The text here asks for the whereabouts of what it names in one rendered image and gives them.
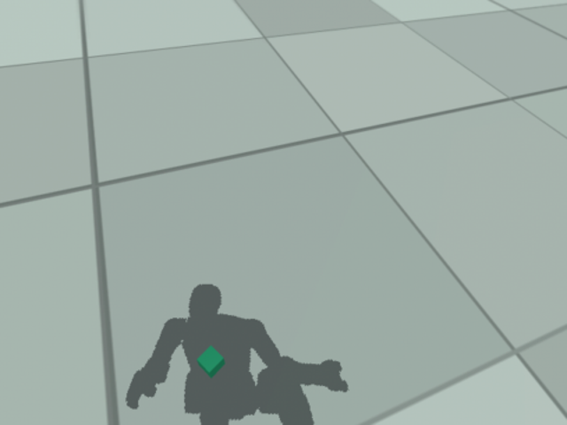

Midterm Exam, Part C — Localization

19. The cube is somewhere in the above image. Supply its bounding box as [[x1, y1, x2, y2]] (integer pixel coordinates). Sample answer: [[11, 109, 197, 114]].
[[197, 345, 225, 378]]

